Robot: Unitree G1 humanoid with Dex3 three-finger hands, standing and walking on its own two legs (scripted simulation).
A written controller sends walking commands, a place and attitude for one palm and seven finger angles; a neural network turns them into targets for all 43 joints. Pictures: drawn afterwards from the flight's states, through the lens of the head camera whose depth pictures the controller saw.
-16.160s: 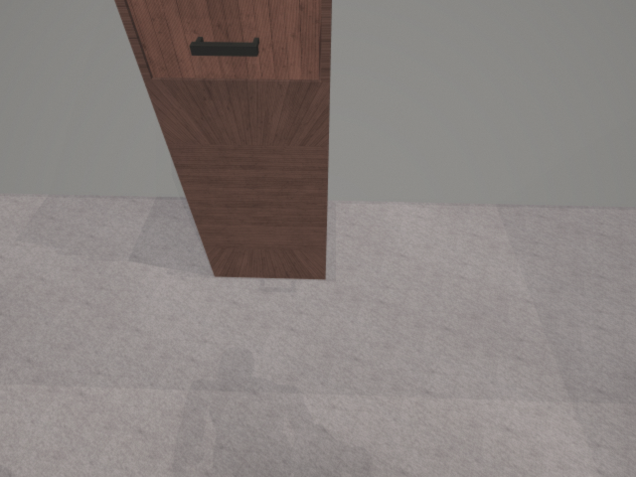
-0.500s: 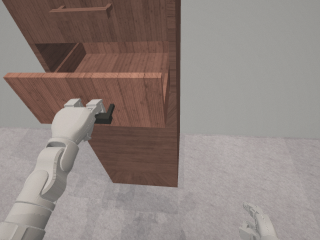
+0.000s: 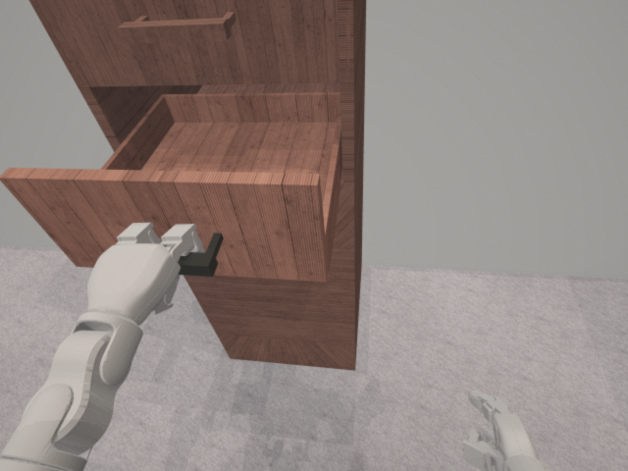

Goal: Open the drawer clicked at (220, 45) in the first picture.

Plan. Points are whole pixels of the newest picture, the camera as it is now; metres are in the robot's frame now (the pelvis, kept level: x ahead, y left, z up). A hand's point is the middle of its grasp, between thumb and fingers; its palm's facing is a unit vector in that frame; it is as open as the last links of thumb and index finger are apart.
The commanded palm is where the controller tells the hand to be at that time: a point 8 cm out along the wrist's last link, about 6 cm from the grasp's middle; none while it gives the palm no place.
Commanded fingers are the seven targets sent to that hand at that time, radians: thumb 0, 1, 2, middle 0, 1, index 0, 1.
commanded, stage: pull the drawer open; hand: left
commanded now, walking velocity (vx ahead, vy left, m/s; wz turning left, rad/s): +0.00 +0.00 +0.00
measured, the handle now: (165, 250) +0.33 +0.23 +0.13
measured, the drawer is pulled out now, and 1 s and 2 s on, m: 0.22 0.30 0.28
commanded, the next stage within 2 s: open the thumb to release the handle in 0.84 s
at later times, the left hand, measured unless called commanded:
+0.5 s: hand (144, 333) +0.23 +0.22 +0.11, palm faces +0.07 -0.10 -0.99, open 5.4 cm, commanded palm +0.18 +0.23 +0.17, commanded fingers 0.00 0.90 0.90 -0.40 -1.35 -0.40 -1.35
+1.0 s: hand (125, 354) +0.20 +0.23 +0.11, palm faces +0.08 -0.06 -0.99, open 5.4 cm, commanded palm +0.18 +0.24 +0.17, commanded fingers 0.00 0.62 0.78 -0.38 -1.32 -0.38 -1.32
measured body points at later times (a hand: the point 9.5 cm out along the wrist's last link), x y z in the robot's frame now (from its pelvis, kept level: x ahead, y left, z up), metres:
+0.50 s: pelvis -0.01 +0.00 +0.00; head -0.01 -0.05 +0.45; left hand +0.22 +0.22 +0.16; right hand +0.21 -0.21 -0.10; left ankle -0.03 +0.11 -0.74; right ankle +0.01 -0.11 -0.74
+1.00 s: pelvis +0.00 +0.00 +0.00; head -0.01 -0.05 +0.45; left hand +0.19 +0.23 +0.16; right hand +0.22 -0.21 -0.10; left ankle -0.03 +0.11 -0.74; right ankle +0.01 -0.11 -0.74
